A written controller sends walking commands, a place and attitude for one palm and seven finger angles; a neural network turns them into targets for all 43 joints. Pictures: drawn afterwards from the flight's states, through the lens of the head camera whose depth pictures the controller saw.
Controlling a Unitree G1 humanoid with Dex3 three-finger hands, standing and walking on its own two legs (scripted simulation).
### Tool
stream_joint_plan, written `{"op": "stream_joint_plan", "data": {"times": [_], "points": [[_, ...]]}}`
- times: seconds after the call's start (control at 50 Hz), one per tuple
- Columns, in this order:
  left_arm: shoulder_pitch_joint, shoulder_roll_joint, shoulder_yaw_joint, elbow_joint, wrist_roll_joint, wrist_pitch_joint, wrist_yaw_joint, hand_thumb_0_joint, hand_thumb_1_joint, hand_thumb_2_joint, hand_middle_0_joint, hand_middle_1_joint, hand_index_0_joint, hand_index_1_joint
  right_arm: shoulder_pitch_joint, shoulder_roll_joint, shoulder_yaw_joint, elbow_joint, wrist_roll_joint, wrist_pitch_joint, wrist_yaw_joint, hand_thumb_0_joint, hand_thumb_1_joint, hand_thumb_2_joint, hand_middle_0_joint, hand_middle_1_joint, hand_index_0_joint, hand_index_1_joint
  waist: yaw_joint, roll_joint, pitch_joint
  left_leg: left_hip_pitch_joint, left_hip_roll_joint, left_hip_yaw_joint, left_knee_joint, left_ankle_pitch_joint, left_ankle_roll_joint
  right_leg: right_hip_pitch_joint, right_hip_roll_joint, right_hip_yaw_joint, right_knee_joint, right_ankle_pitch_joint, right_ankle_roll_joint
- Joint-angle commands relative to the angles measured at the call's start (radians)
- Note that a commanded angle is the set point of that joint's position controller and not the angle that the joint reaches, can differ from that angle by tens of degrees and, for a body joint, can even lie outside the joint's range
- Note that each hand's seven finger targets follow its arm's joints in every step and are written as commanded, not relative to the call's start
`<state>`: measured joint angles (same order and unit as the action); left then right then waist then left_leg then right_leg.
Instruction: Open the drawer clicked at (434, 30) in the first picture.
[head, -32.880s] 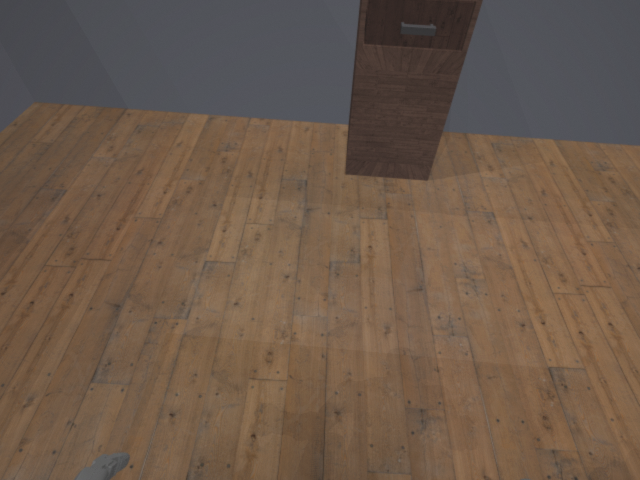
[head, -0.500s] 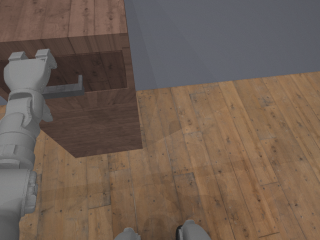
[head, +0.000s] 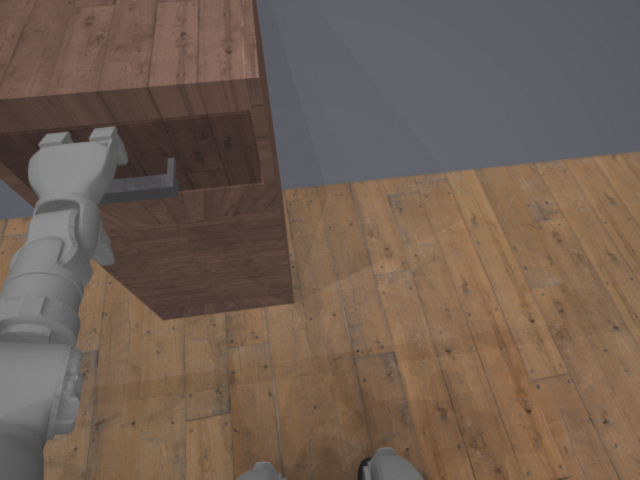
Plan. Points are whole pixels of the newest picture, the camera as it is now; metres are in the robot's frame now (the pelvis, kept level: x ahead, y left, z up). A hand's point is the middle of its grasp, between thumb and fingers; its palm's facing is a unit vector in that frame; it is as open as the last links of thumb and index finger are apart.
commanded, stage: lower the fingers behind the handle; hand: left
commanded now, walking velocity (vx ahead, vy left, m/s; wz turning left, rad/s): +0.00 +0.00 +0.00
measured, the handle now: (136, 178) +0.54 +0.27 -0.02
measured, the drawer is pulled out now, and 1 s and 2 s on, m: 0.00 0.00 0.00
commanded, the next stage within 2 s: close the thumb around the handle in 1.68 s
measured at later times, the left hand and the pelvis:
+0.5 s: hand (113, 212) +0.46 +0.28 +0.01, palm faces -0.09 -0.02 -1.00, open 13.8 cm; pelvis +0.00 +0.00 -0.01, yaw +0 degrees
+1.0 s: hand (121, 209) +0.47 +0.27 +0.00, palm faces -0.06 +0.00 -1.00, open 13.9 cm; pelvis -0.01 +0.01 -0.02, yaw -1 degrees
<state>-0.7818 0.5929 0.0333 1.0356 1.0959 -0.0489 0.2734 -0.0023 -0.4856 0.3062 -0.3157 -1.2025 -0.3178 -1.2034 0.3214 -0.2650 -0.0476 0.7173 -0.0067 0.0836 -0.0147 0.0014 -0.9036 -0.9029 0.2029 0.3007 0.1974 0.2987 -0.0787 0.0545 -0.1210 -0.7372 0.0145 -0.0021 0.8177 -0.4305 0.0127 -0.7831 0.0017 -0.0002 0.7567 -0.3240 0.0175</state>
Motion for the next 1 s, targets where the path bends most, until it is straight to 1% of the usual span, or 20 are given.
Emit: {"op": "stream_joint_plan", "data": {"times": [0.0,0.04,0.08,0.1,0.14,0.2,0.24,0.28,0.32,0.38,0.42,0.48,0.54,0.62,0.66,0.68,0.74,0.8,0.84,0.98], "points": [[-0.514,0.237,0.012,-0.260,-0.027,-0.043,-0.005,0.000,-0.500,0.300,-0.300,-1.200,-0.300,-1.200,0.156,-0.164,-0.067,-0.047,0.000,-0.027,-0.038,0.000,-0.900,-0.900,0.200,0.300,0.200,0.300,-0.062,-0.007,-0.472,0.265,-0.029,0.010,-0.075,0.447,0.027,0.319,0.044,-0.015,-0.079,0.363,-0.030],[-0.498,0.272,0.040,-0.259,-0.022,-0.074,-0.012,0.000,-0.500,0.300,-0.300,-1.200,-0.300,-1.200,0.157,-0.163,-0.066,-0.034,-0.001,-0.031,-0.049,0.000,-0.900,-0.900,0.200,0.300,0.200,0.300,-0.052,0.017,-0.462,0.273,-0.032,0.003,-0.075,0.445,0.028,0.302,0.043,-0.014,-0.076,0.349,-0.033],[-0.475,0.261,0.044,-0.251,-0.016,-0.096,-0.005,0.000,-0.500,0.300,-0.300,-1.200,-0.300,-1.200,0.156,-0.157,-0.063,-0.027,-0.006,-0.032,-0.049,0.000,-0.900,-0.900,0.200,0.300,0.200,0.300,-0.041,0.057,-0.440,0.274,-0.033,0.002,-0.068,0.472,0.023,0.273,0.045,-0.020,-0.065,0.344,-0.039],[-0.452,0.301,0.079,-0.228,-0.015,-0.099,0.001,0.000,-0.500,0.300,-0.300,-1.200,-0.300,-1.200,0.155,-0.165,-0.058,-0.019,-0.009,-0.027,-0.044,0.000,-0.900,-0.900,0.200,0.300,0.200,0.300,-0.027,0.068,-0.420,0.251,-0.032,0.005,-0.067,0.482,0.019,0.270,0.044,-0.021,-0.060,0.347,-0.043],[-0.366,0.300,0.087,-0.141,-0.011,-0.080,0.015,0.000,-0.500,0.300,-0.300,-1.200,-0.300,-1.200,0.149,-0.166,-0.050,-0.016,-0.010,-0.020,-0.033,0.000,-0.900,-0.900,0.200,0.300,0.200,0.300,-0.012,0.046,-0.361,0.183,-0.034,0.010,-0.067,0.455,0.016,0.251,0.044,-0.029,-0.043,0.333,-0.044],[-0.315,0.323,0.111,-0.113,-0.003,-0.050,0.034,0.000,-0.500,0.300,-0.300,-1.200,-0.300,-1.200,0.141,-0.172,-0.048,-0.034,-0.014,-0.013,-0.015,0.000,-0.900,-0.900,0.200,0.300,0.200,0.300,0.020,0.041,-0.391,0.144,-0.036,0.025,-0.065,0.467,0.014,0.292,0.044,-0.028,-0.025,0.364,-0.048],[-0.307,0.294,0.085,-0.127,0.004,-0.034,0.041,0.000,-0.500,0.300,-0.300,-1.200,-0.300,-1.200,0.147,-0.169,-0.053,-0.049,-0.013,-0.012,-0.011,0.000,-0.900,-0.900,0.200,0.300,0.200,0.300,0.014,0.042,-0.440,0.155,-0.033,0.032,-0.056,0.489,0.014,0.307,0.045,-0.025,-0.018,0.394,-0.043],[-0.313,0.311,0.099,-0.151,0.008,-0.033,0.041,0.000,-0.500,0.300,-0.300,-1.200,-0.300,-1.200,0.148,-0.175,-0.058,-0.052,-0.011,-0.013,-0.010,0.000,-0.900,-0.900,0.200,0.300,0.200,0.300,0.011,0.021,-0.456,0.155,-0.029,0.032,-0.050,0.490,0.015,0.313,0.045,-0.021,-0.016,0.400,-0.039],[-0.350,0.275,0.073,-0.200,0.000,-0.054,0.041,0.000,-0.500,0.300,-0.300,-1.200,-0.300,-1.200,0.155,-0.170,-0.064,-0.056,-0.012,-0.018,-0.015,0.000,-0.900,-0.900,0.200,0.300,0.200,0.300,-0.009,0.022,-0.483,0.182,-0.026,0.027,-0.044,0.495,0.020,0.311,0.047,-0.019,-0.019,0.401,-0.036],[-0.377,0.321,0.124,-0.267,-0.007,-0.099,0.047,0.000,-0.500,0.300,-0.300,-1.200,-0.300,-1.200,0.159,-0.172,-0.073,-0.038,-0.016,-0.024,-0.023,0.000,-0.900,-0.900,0.200,0.300,0.200,0.300,-0.014,0.022,-0.528,0.211,-0.024,0.016,-0.025,0.512,0.021,0.302,0.047,-0.011,-0.007,0.407,-0.035],[-0.434,0.282,0.089,-0.279,0.002,-0.122,0.065,0.000,-0.500,0.300,-0.300,-1.200,-0.300,-1.200,0.156,-0.166,-0.074,-0.026,-0.020,-0.030,-0.029,0.000,-0.900,-0.900,0.200,0.300,0.200,0.300,-0.042,0.049,-0.494,0.211,-0.023,0.006,-0.012,0.506,0.021,0.238,0.045,-0.017,0.000,0.376,-0.035],[-0.419,0.312,0.117,-0.238,0.016,-0.118,0.098,0.000,-0.500,0.300,-0.300,-1.200,-0.300,-1.200,0.150,-0.173,-0.068,-0.004,-0.026,-0.031,-0.023,0.000,-0.900,-0.900,0.200,0.300,0.200,0.300,-0.032,0.080,-0.451,0.189,-0.021,-0.002,0.000,0.488,0.012,0.164,0.047,-0.029,0.021,0.319,-0.043],[-0.398,0.247,0.071,-0.174,0.023,-0.081,0.122,0.000,-0.500,0.300,-0.300,-1.200,-0.300,-1.200,0.156,-0.169,-0.069,0.004,-0.026,-0.034,-0.008,0.000,-0.900,-0.900,0.200,0.300,0.200,0.300,-0.033,0.116,-0.436,0.207,-0.018,-0.009,0.010,0.505,-0.001,0.102,0.052,-0.045,0.030,0.280,-0.048],[-0.433,0.190,0.018,-0.122,0.021,-0.022,0.116,0.000,-0.500,0.300,-0.300,-1.200,-0.300,-1.200,0.174,-0.169,-0.070,-0.002,-0.027,-0.033,-0.001,0.000,-0.900,-0.900,0.200,0.300,0.200,0.300,-0.052,0.089,-0.476,0.223,-0.014,-0.010,0.018,0.524,0.001,0.105,0.054,-0.051,0.029,0.289,-0.042],[-0.436,0.232,0.039,-0.112,0.015,-0.005,0.098,0.000,-0.500,0.300,-0.300,-1.200,-0.300,-1.200,0.173,-0.176,-0.063,-0.007,-0.025,-0.028,-0.003,0.000,-0.900,-0.900,0.200,0.300,0.200,0.300,-0.046,0.056,-0.479,0.197,-0.016,-0.011,0.013,0.503,0.004,0.140,0.053,-0.046,0.029,0.302,-0.041],[-0.431,0.208,0.022,-0.115,0.011,-0.003,0.088,0.000,-0.500,0.300,-0.300,-1.200,-0.300,-1.200,0.177,-0.172,-0.063,-0.013,-0.022,-0.027,-0.005,0.000,-0.900,-0.900,0.200,0.300,0.200,0.300,-0.049,0.054,-0.494,0.205,-0.017,-0.013,0.012,0.504,0.006,0.147,0.054,-0.045,0.028,0.303,-0.041],[-0.433,0.253,0.056,-0.125,0.010,-0.023,0.073,0.000,-0.500,0.300,-0.300,-1.200,-0.300,-1.200,0.173,-0.177,-0.059,-0.004,-0.026,-0.026,-0.010,0.000,-0.900,-0.900,0.200,0.300,0.200,0.300,-0.041,0.050,-0.493,0.189,-0.015,-0.014,0.022,0.498,0.009,0.147,0.050,-0.039,0.038,0.307,-0.041],[-0.373,0.210,0.033,-0.098,0.012,-0.031,0.056,0.000,-0.500,0.300,-0.300,-1.200,-0.300,-1.200,0.172,-0.171,-0.057,-0.013,-0.026,-0.026,-0.011,0.000,-0.900,-0.900,0.200,0.300,0.200,0.300,-0.038,0.037,-0.456,0.154,-0.016,-0.009,0.021,0.486,0.012,0.143,0.052,-0.040,0.039,0.306,-0.043],[-0.347,0.260,0.068,-0.093,0.010,-0.043,0.056,0.000,-0.500,0.300,-0.300,-1.200,-0.300,-1.200,0.168,-0.177,-0.053,-0.014,-0.026,-0.022,-0.012,0.000,-0.900,-0.900,0.200,0.300,0.200,0.300,-0.028,0.021,-0.430,0.111,-0.017,-0.003,0.027,0.447,0.015,0.141,0.050,-0.035,0.047,0.300,-0.043],[-0.306,0.210,0.049,-0.111,0.022,-0.063,0.084,0.000,-0.500,0.300,-0.300,-1.200,-0.300,-1.200,0.171,-0.170,-0.062,-0.021,-0.029,-0.029,-0.006,0.000,-0.900,-0.900,0.200,0.300,0.200,0.300,-0.023,0.035,-0.457,0.096,-0.014,-0.003,0.051,0.440,0.010,0.103,0.050,-0.039,0.076,0.277,-0.046]]}}
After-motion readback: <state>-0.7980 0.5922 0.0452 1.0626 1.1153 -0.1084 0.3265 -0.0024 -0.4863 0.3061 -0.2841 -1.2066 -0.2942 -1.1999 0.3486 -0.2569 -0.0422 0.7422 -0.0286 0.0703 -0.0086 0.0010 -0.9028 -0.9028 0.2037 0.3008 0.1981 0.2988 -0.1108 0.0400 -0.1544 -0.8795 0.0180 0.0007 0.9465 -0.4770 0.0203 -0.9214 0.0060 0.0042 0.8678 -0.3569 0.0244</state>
